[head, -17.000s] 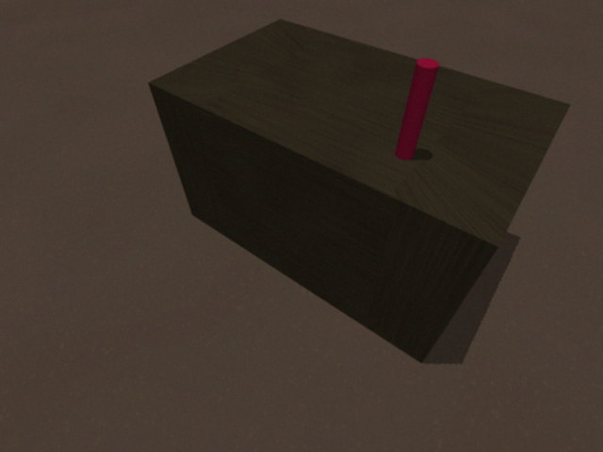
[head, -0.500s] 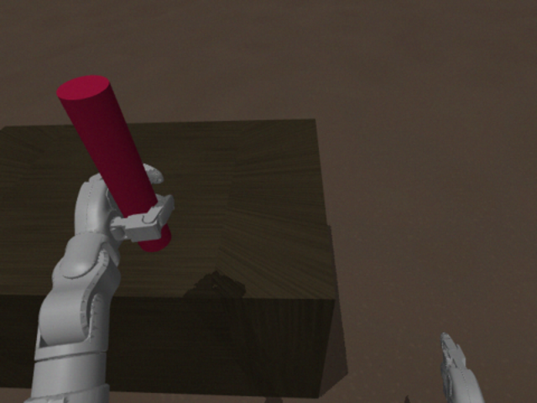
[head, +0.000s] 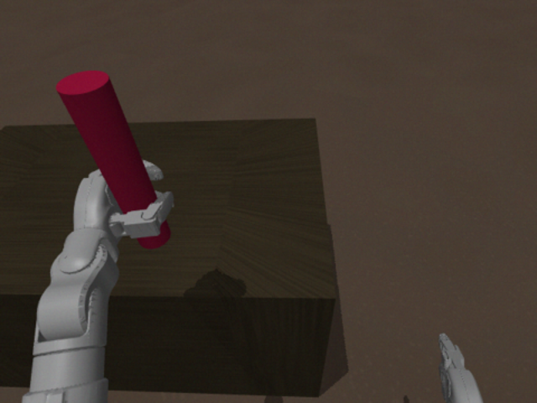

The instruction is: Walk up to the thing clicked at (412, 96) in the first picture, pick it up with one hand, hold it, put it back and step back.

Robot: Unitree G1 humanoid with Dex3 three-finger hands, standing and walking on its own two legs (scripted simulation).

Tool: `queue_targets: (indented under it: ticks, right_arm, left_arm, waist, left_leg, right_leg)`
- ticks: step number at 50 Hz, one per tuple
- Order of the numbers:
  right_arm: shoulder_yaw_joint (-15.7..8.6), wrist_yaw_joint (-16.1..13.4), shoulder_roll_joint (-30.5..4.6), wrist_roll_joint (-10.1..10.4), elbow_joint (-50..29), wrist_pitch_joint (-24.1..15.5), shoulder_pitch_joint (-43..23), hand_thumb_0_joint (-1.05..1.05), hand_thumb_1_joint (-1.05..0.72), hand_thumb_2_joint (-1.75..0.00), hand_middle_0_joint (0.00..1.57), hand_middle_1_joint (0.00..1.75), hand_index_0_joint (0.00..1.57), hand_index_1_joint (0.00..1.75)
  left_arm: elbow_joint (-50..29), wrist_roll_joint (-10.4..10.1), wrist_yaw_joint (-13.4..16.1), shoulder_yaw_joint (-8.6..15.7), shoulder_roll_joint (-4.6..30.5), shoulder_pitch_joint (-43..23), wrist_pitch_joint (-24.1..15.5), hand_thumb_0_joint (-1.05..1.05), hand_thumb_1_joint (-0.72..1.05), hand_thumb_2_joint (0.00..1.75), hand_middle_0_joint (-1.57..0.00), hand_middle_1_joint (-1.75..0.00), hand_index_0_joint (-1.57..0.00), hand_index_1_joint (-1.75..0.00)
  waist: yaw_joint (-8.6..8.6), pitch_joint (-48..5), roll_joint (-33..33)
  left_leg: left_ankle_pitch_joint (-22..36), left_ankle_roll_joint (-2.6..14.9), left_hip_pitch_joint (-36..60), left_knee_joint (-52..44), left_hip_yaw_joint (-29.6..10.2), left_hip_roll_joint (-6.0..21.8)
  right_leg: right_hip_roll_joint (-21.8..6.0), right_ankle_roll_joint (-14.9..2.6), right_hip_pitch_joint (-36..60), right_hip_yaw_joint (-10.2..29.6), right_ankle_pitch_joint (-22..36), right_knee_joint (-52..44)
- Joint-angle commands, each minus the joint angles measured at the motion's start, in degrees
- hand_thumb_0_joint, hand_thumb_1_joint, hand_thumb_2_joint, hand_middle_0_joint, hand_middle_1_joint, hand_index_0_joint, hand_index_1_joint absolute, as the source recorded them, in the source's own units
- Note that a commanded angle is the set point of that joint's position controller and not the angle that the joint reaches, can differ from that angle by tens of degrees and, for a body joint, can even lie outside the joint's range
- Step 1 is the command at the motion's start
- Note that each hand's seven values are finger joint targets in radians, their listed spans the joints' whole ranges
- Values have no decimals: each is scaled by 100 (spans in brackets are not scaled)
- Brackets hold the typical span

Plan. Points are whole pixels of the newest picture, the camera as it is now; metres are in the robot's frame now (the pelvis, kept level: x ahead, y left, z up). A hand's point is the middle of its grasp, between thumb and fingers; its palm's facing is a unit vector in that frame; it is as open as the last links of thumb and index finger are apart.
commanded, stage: hold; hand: left
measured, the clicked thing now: (126, 176) +0.34 +0.18 +0.23
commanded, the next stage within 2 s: crouch in 1.42 s
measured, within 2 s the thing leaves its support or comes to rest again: neither
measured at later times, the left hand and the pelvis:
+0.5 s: hand (146, 200) +0.34 +0.17 +0.19, palm faces +0.11 -0.99 -0.01, open 6.4 cm; pelvis +0.00 +0.00 +0.00, yaw +0 degrees
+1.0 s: hand (146, 207) +0.34 +0.17 +0.18, palm faces +0.12 -0.99 -0.02, open 6.4 cm; pelvis +0.01 +0.00 +0.00, yaw +0 degrees
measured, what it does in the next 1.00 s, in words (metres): stands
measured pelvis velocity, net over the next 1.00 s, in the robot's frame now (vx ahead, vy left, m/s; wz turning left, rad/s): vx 0.01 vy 0.00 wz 0.00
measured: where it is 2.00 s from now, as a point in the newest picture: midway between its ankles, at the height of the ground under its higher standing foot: outside the picture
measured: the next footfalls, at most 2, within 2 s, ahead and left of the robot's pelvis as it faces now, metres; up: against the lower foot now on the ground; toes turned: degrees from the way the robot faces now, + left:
none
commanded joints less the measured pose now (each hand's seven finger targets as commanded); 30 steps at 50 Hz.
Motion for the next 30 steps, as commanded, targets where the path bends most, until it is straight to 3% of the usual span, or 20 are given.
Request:
queue_targets:
  ticks: [1, 5, 7, 8, 9, 12, 14, 16, 18, 19, 20, 21, 23, 24, 25, 27, 29, 30]
  right_arm:
    - [-253, -48, -699, 13, -952, -339, -740, 0, 54, -5, 5, 5, 5, 5]
    - [-310, -77, -775, 17, -876, -360, -810, 0, 54, -5, 5, 5, 5, 5]
    - [-143, -82, -576, 14, -868, -361, -786, 0, 54, -5, 5, 5, 5, 5]
    - [-246, -115, -697, 13, -791, -354, -849, 0, 54, -5, 5, 5, 5, 5]
    - [-358, -136, -858, -1, -773, -368, -839, 0, 54, -6, 5, 5, 5, 5]
    - [-88, -85, -565, 25, -737, -360, -794, 0, 54, -6, 5, 5, 5, 5]
    - [-253, -99, -734, 34, -751, -360, -769, 0, 54, -5, 5, 5, 5, 5]
    - [-226, -69, -685, 26, -720, -357, -638, 0, 54, -5, 5, 5, 5, 5]
    - [-267, -79, -731, 35, -788, -353, -681, 0, 54, -5, 5, 5, 5, 5]
    - [-324, -87, -806, 26, -746, -370, -635, 0, 54, -5, 5, 5, 5, 5]
    - [-323, -74, -825, 23, -805, -356, -632, 0, 54, -5, 5, 5, 5, 5]
    - [-140, -58, -604, 32, -825, -364, -733, 0, 55, -5, 5, 5, 5, 5]
    - [-329, -92, -792, 23, -879, -373, -740, 0, 54, -5, 5, 5, 5, 5]
    - [-268, -88, -721, 16, -844, -364, -650, 0, 54, -6, 5, 5, 5, 5]
    - [-155, -63, -601, 19, -897, -378, -669, 0, 54, -5, 5, 5, 5, 5]
    - [-221, -80, -625, 21, -732, -390, -694, 0, 54, -5, 5, 5, 5, 5]
    - [-256, -88, -748, 13, -982, -403, -725, 0, 54, -6, 5, 5, 5, 5]
    - [-209, -56, -692, 21, -855, -391, -786, 0, 54, -5, 5, 5, 5, 5]
  left_arm:
    - [-1471, -69, 1, 358, 900, -2085, -568, 0, 45, 130, -134, -145, -136, -145]
    - [-2063, -57, 15, 518, 1251, -2404, -596, 0, 43, 130, -135, -146, -137, -146]
    - [-1816, -71, -23, 329, 977, -2135, -538, 0, 44, 132, -136, -147, -138, -147]
    - [-1726, -119, -32, 433, 1024, -2119, -505, 0, 43, 131, -136, -146, -138, -146]
    - [-1520, -128, -46, 415, 991, -2146, -459, 0, 42, 132, -135, -147, -137, -147]
    - [-1433, -146, -124, 245, 822, -2039, -382, 0, 42, 132, -135, -146, -136, -146]
    - [-1937, -121, -109, 405, 1125, -2360, -425, 0, 42, 131, -136, -146, -138, -146]
    - [-1647, -104, -99, 333, 955, -2097, -391, 0, 44, 132, -135, -146, -137, -146]
    - [-1832, -117, -85, 317, 968, -2287, -379, 0, 41, 131, -133, -145, -135, -145]
    - [-1932, -148, -60, 466, 1098, -2421, -409, 0, 41, 131, -133, -145, -135, -145]
    - [-1553, -111, -54, 412, 996, -2206, -367, 0, 40, 131, -134, -146, -136, -146]
    - [-1699, -105, -30, 382, 986, -2298, -380, 0, 43, 131, -134, -146, -136, -146]
    - [-1860, -77, 28, 549, 1214, -2544, -462, 0, 44, 133, -135, -147, -137, -147]
    - [-1573, -33, 39, 470, 1114, -2431, -458, 0, 44, 133, -134, -146, -136, -146]
    - [-1765, -65, 21, 451, 1077, -2501, -484, 0, 45, 133, -135, -147, -137, -147]
    - [-1854, -95, 15, 415, 1073, -2514, -514, 0, 44, 133, -135, -147, -137, -147]
    - [-1077, -115, -34, 310, 804, -2064, -387, 0, 44, 133, -134, -146, -136, -146]
    - [-1844, -120, -34, 339, 974, -2475, -450, 0, 43, 133, -133, -146, -135, -146]
  waist:
    - [48, -1206, -309]
    - [66, -1345, -64]
    - [52, -1134, -284]
    - [63, -1093, -318]
    - [-32, -1114, -428]
    - [26, -1052, -415]
    - [26, -1171, -284]
    - [9, -1140, -416]
    - [-15, -1310, -287]
    - [-20, -1348, -284]
    - [-56, -1342, -369]
    - [42, -1134, -248]
    - [23, -1218, -326]
    - [-17, -1233, -347]
    - [31, -1210, -263]
    - [59, -1175, -135]
    - [-36, -1238, -510]
    - [75, -1313, -215]
  left_leg:
    - [1193, 95, 568, -423, 108, -96]
    - [1248, 77, 698, -426, 102, -95]
    - [1193, 86, 623, -462, 76, -80]
    - [1145, 104, 603, -453, 104, -113]
    - [1137, 108, 654, -461, 89, -85]
    - [1192, 126, 598, -467, 93, -107]
    - [1206, 120, 706, -453, 119, -127]
    - [1332, 127, 688, -430, 110, -122]
    - [1529, 121, 823, -374, 123, -123]
    - [1590, 110, 833, -361, 103, -102]
    - [1670, 98, 825, -390, 83, -83]
    - [1502, 98, 688, -415, 106, -111]
    - [1320, 102, 728, -463, 91, -106]
    - [1364, 97, 753, -462, 87, -95]
    - [1298, 84, 719, -486, 85, -94]
    - [1341, 81, 721, -454, 92, -100]
    - [1549, 121, 722, -389, 98, -89]
    - [1531, 97, 741, -413, 100, -103]
  right_leg:
    - [158, -91, 168, -270, 1167, -481]
    - [153, -117, 164, -265, 1202, -464]
    - [174, -103, 152, -293, 1132, -495]
    - [149, -87, 151, -272, 1115, -546]
    - [166, -86, 92, -272, 1124, -536]
    - [147, -89, 122, -282, 1194, -538]
    - [138, -91, 92, -281, 1201, -531]
    - [136, -78, 150, -278, 1328, -504]
    - [128, -84, 163, -266, 1535, -465]
    - [144, -82, 190, -286, 1569, -432]
    - [154, -91, 197, -292, 1619, -425]
    - [137, -86, 172, -281, 1482, -477]
    - [146, -88, 186, -280, 1304, -505]
    - [150, -92, 168, -278, 1337, -487]
    - [154, -96, 183, -288, 1256, -512]
    - [146, -114, 146, -291, 1280, -473]
    - [138, -72, 262, -275, 1534, -488]
    - [135, -106, 267, -281, 1514, -454]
